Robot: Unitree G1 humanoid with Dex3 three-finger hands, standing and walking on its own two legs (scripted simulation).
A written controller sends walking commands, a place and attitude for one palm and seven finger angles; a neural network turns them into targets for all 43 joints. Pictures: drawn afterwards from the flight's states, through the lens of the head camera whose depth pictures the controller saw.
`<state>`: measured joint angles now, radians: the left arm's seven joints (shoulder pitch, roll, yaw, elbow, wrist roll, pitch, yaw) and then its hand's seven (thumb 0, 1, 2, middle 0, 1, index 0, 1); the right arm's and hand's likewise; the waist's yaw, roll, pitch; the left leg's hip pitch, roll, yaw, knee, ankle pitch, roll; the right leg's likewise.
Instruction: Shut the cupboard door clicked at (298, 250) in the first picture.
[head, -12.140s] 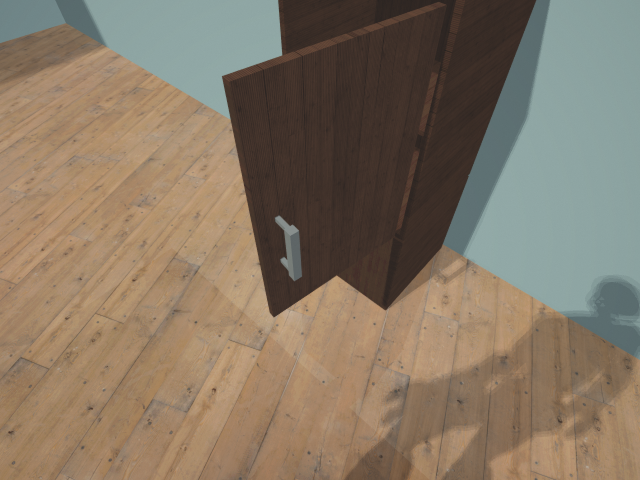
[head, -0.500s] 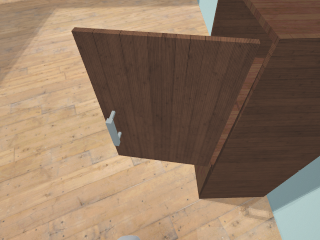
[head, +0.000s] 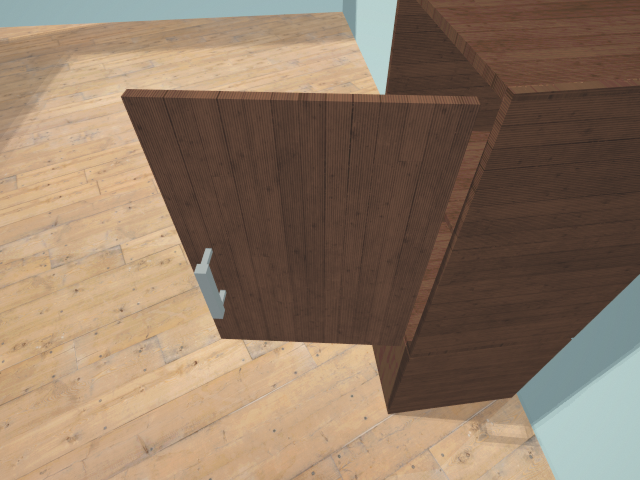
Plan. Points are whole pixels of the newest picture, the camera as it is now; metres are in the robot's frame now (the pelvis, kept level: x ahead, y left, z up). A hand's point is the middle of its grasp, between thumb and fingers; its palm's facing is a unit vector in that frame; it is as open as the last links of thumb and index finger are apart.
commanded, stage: come to a stop and stand still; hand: left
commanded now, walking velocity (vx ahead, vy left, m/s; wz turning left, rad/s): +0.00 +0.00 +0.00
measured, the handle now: (213, 284) +0.44 +0.21 -0.08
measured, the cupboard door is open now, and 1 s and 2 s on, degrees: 80 80 80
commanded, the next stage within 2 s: look again from close up in 0.72 s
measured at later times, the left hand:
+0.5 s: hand out of the picture +0.01 +0.20 -0.16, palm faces +0.00 -0.97 -0.22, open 7.4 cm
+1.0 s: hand out of the picture +0.04 +0.20 -0.17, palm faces +0.01 -0.98 -0.20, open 7.4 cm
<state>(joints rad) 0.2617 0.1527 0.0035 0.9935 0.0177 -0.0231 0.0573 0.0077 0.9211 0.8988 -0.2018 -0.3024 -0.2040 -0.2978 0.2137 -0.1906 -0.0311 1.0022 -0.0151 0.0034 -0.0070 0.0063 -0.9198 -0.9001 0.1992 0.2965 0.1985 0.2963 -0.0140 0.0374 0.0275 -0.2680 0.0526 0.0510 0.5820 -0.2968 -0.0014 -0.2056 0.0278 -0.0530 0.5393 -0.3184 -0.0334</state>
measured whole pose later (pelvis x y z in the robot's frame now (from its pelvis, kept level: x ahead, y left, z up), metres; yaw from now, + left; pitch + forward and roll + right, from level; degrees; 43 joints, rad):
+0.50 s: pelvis +0.01 +0.02 +0.01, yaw -1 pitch +0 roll +0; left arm 0.30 0.17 -0.01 1.08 0.01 0.00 0.04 0.01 0.91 0.90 -0.20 -0.30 -0.20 -0.30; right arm 0.30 -0.16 0.02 1.11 -0.01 -0.02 -0.01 0.01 -0.91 -0.90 0.20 0.30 0.20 0.30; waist 0.00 0.00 0.05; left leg -0.20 -0.01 0.09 0.46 -0.26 0.03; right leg -0.17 -0.03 -0.02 0.47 -0.30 0.01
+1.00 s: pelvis +0.03 +0.02 +0.01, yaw +0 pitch -1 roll +0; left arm 0.26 0.17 -0.01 1.10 0.01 -0.01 0.04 0.01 0.91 0.90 -0.20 -0.30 -0.20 -0.30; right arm 0.22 -0.17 0.01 1.13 -0.01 -0.03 -0.02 0.01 -0.92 -0.90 0.20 0.30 0.20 0.30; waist 0.01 -0.02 0.04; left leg -0.15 -0.01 0.08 0.42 -0.26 0.03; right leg -0.12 -0.03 -0.02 0.43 -0.30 0.01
